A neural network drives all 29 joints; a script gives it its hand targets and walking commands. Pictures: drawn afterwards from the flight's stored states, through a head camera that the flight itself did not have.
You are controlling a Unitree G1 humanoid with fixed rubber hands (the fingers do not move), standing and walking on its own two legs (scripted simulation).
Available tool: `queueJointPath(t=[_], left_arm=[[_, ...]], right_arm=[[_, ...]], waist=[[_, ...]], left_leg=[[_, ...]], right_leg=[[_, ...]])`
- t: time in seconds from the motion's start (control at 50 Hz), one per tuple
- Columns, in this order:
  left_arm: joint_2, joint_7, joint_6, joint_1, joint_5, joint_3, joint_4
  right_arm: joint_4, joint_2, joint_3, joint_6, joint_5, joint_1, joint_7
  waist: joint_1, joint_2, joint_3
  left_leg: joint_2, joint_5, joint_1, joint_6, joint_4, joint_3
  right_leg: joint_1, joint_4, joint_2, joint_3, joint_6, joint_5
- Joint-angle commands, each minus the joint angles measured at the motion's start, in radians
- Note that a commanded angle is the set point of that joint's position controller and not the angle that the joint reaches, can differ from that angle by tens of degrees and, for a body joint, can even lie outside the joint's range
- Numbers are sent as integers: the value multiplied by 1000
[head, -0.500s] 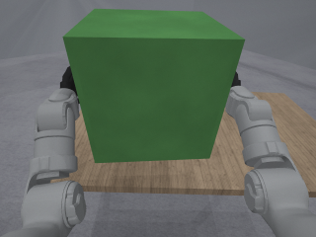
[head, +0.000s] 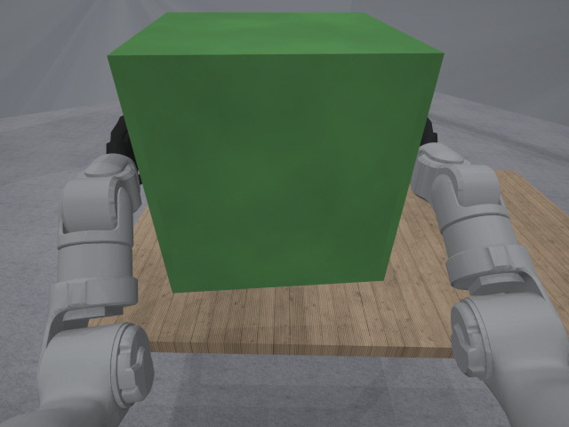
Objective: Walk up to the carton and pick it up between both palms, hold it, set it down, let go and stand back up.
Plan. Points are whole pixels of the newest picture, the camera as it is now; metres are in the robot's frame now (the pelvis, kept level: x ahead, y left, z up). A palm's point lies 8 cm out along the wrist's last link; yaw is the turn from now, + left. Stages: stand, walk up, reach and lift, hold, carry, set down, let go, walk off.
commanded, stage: reach and lift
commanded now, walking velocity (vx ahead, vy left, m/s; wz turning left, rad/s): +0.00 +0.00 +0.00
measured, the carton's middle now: (273, 144) +0.43 -0.01 +0.28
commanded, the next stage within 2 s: hold in 0.38 s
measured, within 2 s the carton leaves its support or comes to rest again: neither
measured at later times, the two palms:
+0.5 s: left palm (112, 153) +0.36 +0.18 +0.30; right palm (423, 141) +0.36 -0.20 +0.31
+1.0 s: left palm (107, 149) +0.36 +0.19 +0.31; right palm (421, 134) +0.36 -0.20 +0.32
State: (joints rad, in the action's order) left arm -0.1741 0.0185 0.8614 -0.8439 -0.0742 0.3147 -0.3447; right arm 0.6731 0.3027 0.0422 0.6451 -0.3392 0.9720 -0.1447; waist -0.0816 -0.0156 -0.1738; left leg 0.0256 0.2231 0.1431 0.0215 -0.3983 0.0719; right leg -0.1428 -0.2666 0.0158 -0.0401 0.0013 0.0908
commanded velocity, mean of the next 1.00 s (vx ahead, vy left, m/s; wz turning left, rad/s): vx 0.00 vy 0.00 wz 0.00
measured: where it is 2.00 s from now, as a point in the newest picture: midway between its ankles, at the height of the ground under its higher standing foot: outside the picture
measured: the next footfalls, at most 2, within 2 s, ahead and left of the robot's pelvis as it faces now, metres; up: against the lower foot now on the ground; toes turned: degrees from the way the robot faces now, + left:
none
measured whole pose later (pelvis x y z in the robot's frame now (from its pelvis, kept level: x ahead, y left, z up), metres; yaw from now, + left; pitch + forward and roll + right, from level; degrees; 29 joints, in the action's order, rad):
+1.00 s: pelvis -0.01 +0.00 +0.00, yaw +1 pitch -1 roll -1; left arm -0.22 0.01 0.90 -0.97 -0.06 0.31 -0.48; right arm 0.80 0.34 0.00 0.70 -0.36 1.11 -0.15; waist -0.05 -0.02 -0.22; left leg 0.02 0.20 0.19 0.03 -0.40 0.09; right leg -0.18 -0.27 0.02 -0.03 0.01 0.08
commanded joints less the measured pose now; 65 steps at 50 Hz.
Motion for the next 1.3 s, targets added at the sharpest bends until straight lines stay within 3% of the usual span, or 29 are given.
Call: queueJointPath(t=[0.0,0.12,0.2,0.24,0.3,0.34,0.4,0.44,0.5,0.52,0.58,0.62,0.68,0.78,0.92,1.04,1.2,1.28], left_arm=[[494,-170,-93,-938,210,-397,221],[512,-160,-92,-966,229,-426,271],[495,-175,-72,-961,210,-382,171],[527,-168,-81,-996,238,-422,235],[497,-167,-78,-1010,226,-374,149],[501,-165,-80,-1029,226,-377,153],[518,-161,-84,-1050,246,-397,170],[492,-166,-82,-1056,227,-347,84],[494,-169,-90,-1086,233,-337,72],[504,-167,-94,-1102,244,-364,121],[503,-166,-84,-1088,245,-359,128],[501,-170,-78,-1071,238,-343,97],[505,-172,-80,-1089,250,-365,130],[502,-175,-76,-1111,242,-345,92],[512,-170,-73,-1076,250,-362,138],[497,-170,-62,-1088,242,-351,140],[516,-163,-56,-1065,264,-393,211],[500,-168,-46,-1044,244,-371,200]], right_arm=[[-373,-663,-253,-29,-200,924,171],[-385,-654,-253,-23,-216,916,168],[-317,-645,-232,-6,-192,944,174],[-377,-670,-251,-18,-217,985,178],[-305,-662,-241,-2,-213,995,178],[-290,-676,-233,-5,-213,1001,179],[-283,-684,-232,-7,-223,1011,181],[-231,-675,-205,5,-203,1021,181],[-207,-686,-197,2,-206,1046,185],[-234,-699,-211,-3,-220,1046,184],[-255,-686,-219,2,-235,1042,172],[-261,-679,-221,6,-235,1057,168],[-252,-688,-220,11,-239,1043,170],[-226,-684,-199,16,-223,1064,176],[-270,-677,-220,16,-245,1036,166],[-272,-681,-218,28,-254,1051,170],[-329,-677,-247,35,-277,1012,158],[-319,-669,-252,48,-274,991,157]], waist=[[5,-2,-466],[-13,-44,-526],[3,-6,-425],[5,-27,-518],[19,-1,-443],[30,-12,-441],[14,-30,-481],[23,-2,-423],[32,-6,-442],[30,-21,-498],[18,-16,-497],[29,-2,-459],[18,-12,-487],[21,-19,-457],[17,-17,-491],[27,-28,-478],[6,-27,-515],[12,-19,-460]], left_leg=[[-77,-210,128,0,90,-24],[-68,-303,81,22,60,-13],[-68,-177,148,5,97,-18],[-63,-226,122,7,80,-13],[-63,-155,153,-6,94,-18],[-64,-133,173,-10,100,-22],[-61,-160,159,1,92,-19],[-63,-90,187,-12,110,-19],[-64,-64,211,-18,117,-23],[-66,-106,188,-13,103,-20],[-66,-160,169,-4,90,-17],[-67,-140,188,-6,98,-18],[-63,-121,190,-7,103,-14],[-62,-74,214,-13,115,-13],[-65,-158,173,1,92,-6],[-64,-113,192,-5,104,-5],[-67,-222,135,10,75,-2],[-67,-184,161,5,86,-4]], right_leg=[[379,-44,50,63,-12,-234],[382,-57,61,56,-4,-298],[367,-42,55,59,-1,-184],[379,-57,58,61,0,-214],[339,-40,53,64,-1,-152],[348,-44,51,71,-1,-136],[350,-47,54,71,2,-161],[335,-32,47,73,-4,-108],[345,-36,41,78,-7,-93],[364,-45,44,80,-7,-126],[360,-41,51,74,-9,-172],[359,-35,50,76,-9,-155],[364,-37,50,80,-11,-134],[339,-28,47,81,-8,-82],[362,-38,53,76,-7,-167],[353,-36,49,82,-6,-126],[360,-41,61,77,-7,-231],[356,-38,58,82,-9,-201]])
